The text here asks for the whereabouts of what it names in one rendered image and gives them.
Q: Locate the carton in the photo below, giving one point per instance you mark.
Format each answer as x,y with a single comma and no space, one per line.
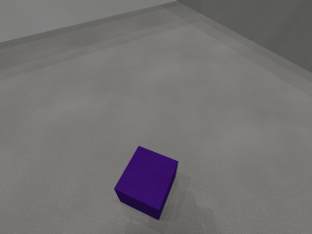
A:
146,182

